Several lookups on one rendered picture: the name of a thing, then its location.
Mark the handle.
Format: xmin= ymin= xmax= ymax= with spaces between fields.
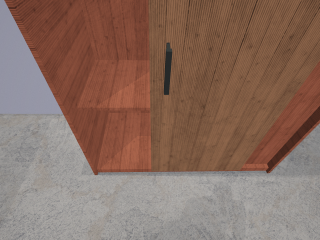
xmin=163 ymin=42 xmax=173 ymax=95

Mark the wardrobe door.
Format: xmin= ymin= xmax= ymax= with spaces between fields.
xmin=148 ymin=0 xmax=320 ymax=171
xmin=245 ymin=61 xmax=320 ymax=164

